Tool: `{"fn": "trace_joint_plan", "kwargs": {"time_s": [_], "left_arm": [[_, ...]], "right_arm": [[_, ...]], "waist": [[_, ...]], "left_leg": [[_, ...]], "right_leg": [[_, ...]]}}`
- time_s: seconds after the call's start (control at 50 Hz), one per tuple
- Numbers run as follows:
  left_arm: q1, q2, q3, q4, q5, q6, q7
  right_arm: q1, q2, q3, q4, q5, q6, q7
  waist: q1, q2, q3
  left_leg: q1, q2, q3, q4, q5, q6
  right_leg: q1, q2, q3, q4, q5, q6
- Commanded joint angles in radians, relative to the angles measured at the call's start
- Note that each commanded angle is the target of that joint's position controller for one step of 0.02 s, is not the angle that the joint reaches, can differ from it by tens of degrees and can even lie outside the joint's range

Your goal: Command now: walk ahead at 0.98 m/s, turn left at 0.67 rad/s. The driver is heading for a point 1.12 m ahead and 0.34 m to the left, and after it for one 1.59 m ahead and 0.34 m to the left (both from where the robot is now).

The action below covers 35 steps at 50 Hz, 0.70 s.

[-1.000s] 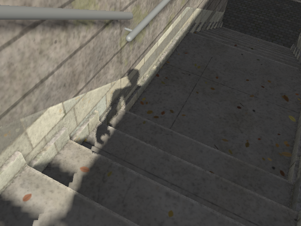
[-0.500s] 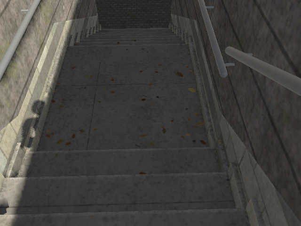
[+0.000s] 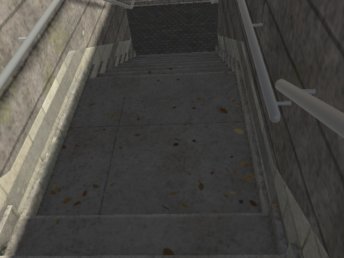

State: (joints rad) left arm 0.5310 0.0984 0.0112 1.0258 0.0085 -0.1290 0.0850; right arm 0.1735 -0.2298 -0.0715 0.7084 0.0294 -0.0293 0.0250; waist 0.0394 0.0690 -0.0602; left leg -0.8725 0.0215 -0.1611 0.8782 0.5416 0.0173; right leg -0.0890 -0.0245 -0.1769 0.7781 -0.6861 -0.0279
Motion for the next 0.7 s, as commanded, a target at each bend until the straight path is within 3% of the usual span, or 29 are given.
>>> {"fn": "trace_joint_plan", "kwargs": {"time_s": [0.02,0.06,0.1,0.12,0.14,0.16,0.18,0.2,0.22,0.24,0.26,0.28,0.3,0.32,0.34,0.36,0.4,0.42,0.46,0.48,0.52,0.54,0.56,0.58,0.6,0.62,0.64,0.66,0.7], "left_arm": [[0.009,0.188,0.049,-0.053,-0.023,-0.009,0.031],[0.038,0.198,0.064,-0.069,-0.026,0.002,0.022],[-0.039,0.25,0.08,-0.113,-0.011,0.018,0.009],[-0.149,0.271,0.092,-0.127,-0.021,0.025,-0.005],[-0.109,0.259,0.085,-0.145,-0.015,0.038,-0.012],[-0.23,0.312,0.102,-0.153,-0.026,0.036,-0.016],[-0.317,0.245,0.091,-0.146,-0.006,0.028,-0.005],[-0.261,0.132,0.071,-0.223,0.043,-0.009,-0.011],[-0.226,0.142,0.064,-0.285,0.022,-0.044,-0.035],[-0.233,0.16,0.068,-0.308,0.01,-0.058,-0.043],[-0.199,0.156,0.072,-0.311,-0.007,-0.052,-0.047],[-0.308,0.13,0.057,-0.347,-0.056,-0.034,-0.045],[-0.418,0.205,0.072,-0.363,-0.061,0.003,-0.024],[-0.409,0.224,0.081,-0.363,-0.041,0.023,-0.006],[-0.317,0.22,0.084,-0.322,-0.018,0.03,-0.02],[-0.271,0.219,0.087,-0.312,-0.001,0.009,-0.05],[-0.395,0.182,0.062,-0.342,0.02,0.012,-0.08],[-0.501,0.158,0.056,-0.408,0.018,0.022,-0.085],[-0.498,0.167,0.07,-0.468,-0.014,0.043,-0.095],[-0.332,0.211,0.094,-0.444,-0.026,0.045,-0.101],[0.127,0.31,0.153,-0.308,-0.073,0.035,-0.078],[0.305,0.303,0.146,-0.214,-0.047,0.026,-0.076],[0.296,0.278,0.109,-0.194,0.006,0.021,-0.098],[0.216,0.268,0.091,-0.184,0.032,0.028,-0.116],[0.141,0.282,0.095,-0.189,0.025,0.029,-0.124],[0.036,0.219,0.091,-0.159,-0.001,0.023,-0.123],[-0.068,0.133,0.049,-0.177,-0.032,0.007,-0.11],[-0.098,0.079,0.023,-0.13,-0.057,-0.016,-0.084],[-0.26,0.109,0.002,-0.134,-0.032,-0.023,-0.06]], "right_arm": [[-0.12,-0.023,-0.006,-0.086,0.0,-0.007,0.043],[-0.133,-0.002,0.006,-0.104,0.0,-0.004,0.059],[-0.048,-0.075,-0.022,-0.08,-0.015,0.007,0.058],[0.091,-0.103,-0.036,-0.036,-0.02,0.01,0.052],[0.201,-0.139,-0.055,-0.012,-0.019,0.015,0.047],[0.426,-0.174,-0.078,0.061,-0.026,0.007,0.041],[0.573,-0.17,-0.057,0.123,-0.013,0.003,0.037],[0.509,-0.225,-0.039,0.122,-0.021,-0.023,0.022],[0.526,-0.118,-0.01,0.101,-0.016,-0.04,0.024],[0.494,-0.035,-0.006,0.092,0.008,-0.028,0.028],[0.353,-0.084,-0.029,0.079,0.04,-0.05,0.021],[0.182,-0.122,-0.028,0.027,-0.018,-0.071,0.021],[0.01,-0.09,-0.018,-0.043,-0.019,-0.094,-0.012],[-0.033,-0.133,-0.026,-0.062,-0.017,-0.089,-0.037],[0.028,-0.159,-0.033,-0.054,-0.051,-0.086,-0.05],[0.11,-0.127,-0.042,-0.034,-0.002,-0.084,-0.069],[0.136,-0.074,-0.026,-0.005,0.057,-0.063,-0.097],[0.192,-0.054,-0.012,0.013,0.051,-0.039,-0.097],[0.197,-0.051,-0.011,0.031,0.025,-0.005,-0.101],[0.131,-0.05,-0.01,0.018,0.005,0.009,-0.082],[-0.023,-0.045,0.005,-0.036,0.031,0.004,-0.058],[-0.005,0.041,0.01,-0.034,0.036,-0.022,-0.045],[0.19,0.17,0.046,-0.047,0.023,-0.05,-0.032],[0.35,0.137,0.046,-0.055,0.059,-0.064,-0.041],[0.351,0.114,0.042,-0.096,0.074,-0.057,-0.061],[0.232,0.108,0.04,-0.126,0.08,-0.037,-0.064],[0.113,0.054,0.035,-0.143,0.064,-0.005,-0.048],[0.101,0.074,0.04,-0.14,0.045,0.005,-0.042],[0.123,0.017,0.013,-0.154,0.078,0.017,-0.03]], "waist": [[-0.001,-0.16,0.222],[0.018,-0.111,0.23],[-0.049,-0.148,0.197],[-0.153,-0.161,0.124],[-0.178,-0.076,0.065],[-0.338,-0.005,0.072],[-0.417,0.254,0.12],[-0.246,0.52,0.13],[-0.193,0.374,-0.107],[-0.169,-0.009,-0.175],[-0.057,-0.192,-0.117],[0.022,-0.197,-0.045],[0.073,-0.328,0.136],[0.1,-0.334,0.181],[0.101,-0.326,0.104],[0.08,-0.22,0.033],[0.015,-0.143,0.049],[-0.031,-0.122,0.03],[-0.022,0.009,0.019],[0.078,0.06,-0.048],[0.333,0.011,-0.128],[0.367,-0.21,-0.076],[0.214,-0.544,-0.048],[0.096,-0.798,-0.111],[0.028,-0.701,-0.079],[-0.008,-0.265,0.01],[-0.023,0.075,0.155],[-0.053,0.12,0.221],[-0.149,0.005,0.264]], "left_leg": [[0.255,-0.048,0.115,-0.163,0.198,-0.002],[0.287,-0.049,0.167,-0.187,0.124,0.002],[0.326,-0.074,0.241,-0.087,-0.035,0.046],[0.591,-0.092,0.322,0.005,-0.09,0.077],[0.731,-0.16,0.415,-0.127,-0.331,0.086],[1.008,-0.077,0.317,-0.277,-0.341,0.214],[1.101,0.026,0.153,-0.486,-0.159,0.301],[1.253,0.01,0.038,-0.106,0.351,0.272],[1.346,0.07,-0.167,-0.087,0.277,0.381],[1.286,0.084,-0.259,-0.168,-0.131,0.398],[1.121,0.114,-0.435,-0.247,-0.526,0.414],[0.822,0.256,-0.66,-0.346,-0.779,0.409],[0.358,0.212,-0.648,-0.437,-0.801,0.362],[0.117,0.149,-0.575,-0.441,-0.732,0.348],[0.002,0.095,-0.516,-0.345,-0.506,0.369],[0.224,0.032,-0.491,-0.236,-0.597,0.333],[0.211,-0.105,-0.228,-0.141,-0.873,0.235],[0.248,-0.123,-0.228,-0.089,-0.906,0.214],[0.309,-0.123,-0.284,0.011,-0.852,0.19],[0.302,-0.172,-0.296,0.147,-0.75,0.181],[0.27,-0.219,-0.192,0.568,-0.65,0.105],[0.056,-0.291,-0.163,1.018,-1.139,0.04],[-0.24,-0.277,-0.203,1.396,-1.401,0.061],[-0.351,-0.219,-0.183,1.541,-1.371,0.052],[-0.411,-0.153,-0.098,1.538,-1.262,0.042],[-0.435,-0.062,-0.037,1.401,-1.011,0.08],[-0.339,0.01,-0.06,1.254,-0.863,0.095],[-0.282,0.029,-0.123,1.15,-0.8,0.114],[-0.051,0.056,-0.166,0.741,-0.655,0.092]], "right_leg": [[-0.317,-0.12,-0.008,-0.186,0.355,0.041],[-0.255,-0.138,-0.037,-0.078,0.441,0.036],[-0.143,-0.18,-0.025,0.066,0.831,0.041],[-0.253,-0.206,-0.057,0.264,1.116,0.034],[-0.207,-0.163,-0.052,0.456,1.391,0.032],[-0.459,-0.177,-0.005,0.935,1.345,0.052],[-0.642,0.006,-0.019,1.548,0.246,0.086],[-1.044,0.03,0.133,1.671,-0.243,0.075],[-1.103,-0.013,0.298,1.468,-0.157,0.072],[-1.107,-0.048,0.32,1.293,-0.073,0.018],[-1.122,-0.076,0.336,1.051,0.03,0.004],[-1.09,-0.114,0.409,0.792,0.217,-0.007],[-0.857,-0.15,0.429,0.487,0.372,0.046],[-0.613,-0.134,0.379,0.275,0.42,0.088],[-0.38,-0.037,0.245,0.436,0.546,0.114],[-0.499,-0.092,0.386,0.306,0.987,0.062],[-0.328,-0.078,0.346,-0.126,1.211,0.015],[-0.272,-0.059,0.342,-0.207,1.174,0.002],[-0.168,-0.052,0.372,-0.271,1.066,-0.003],[0.009,-0.016,0.332,-0.203,1.05,0.0],[0.404,-0.062,0.281,-0.282,0.976,0.118],[0.524,-0.157,0.368,-0.233,0.893,0.075],[0.602,-0.141,0.38,0.104,1.245,0.099],[0.616,-0.2,0.527,0.042,1.451,0.076],[0.502,-0.311,0.805,-0.201,1.098,-0.038],[0.32,-0.379,0.938,-0.349,0.72,-0.061],[0.024,-0.374,0.862,-0.348,0.626,-0.09],[-0.159,-0.322,0.733,-0.266,0.7,-0.047],[-0.475,-0.195,0.471,-0.32,0.607,0.012]]}}
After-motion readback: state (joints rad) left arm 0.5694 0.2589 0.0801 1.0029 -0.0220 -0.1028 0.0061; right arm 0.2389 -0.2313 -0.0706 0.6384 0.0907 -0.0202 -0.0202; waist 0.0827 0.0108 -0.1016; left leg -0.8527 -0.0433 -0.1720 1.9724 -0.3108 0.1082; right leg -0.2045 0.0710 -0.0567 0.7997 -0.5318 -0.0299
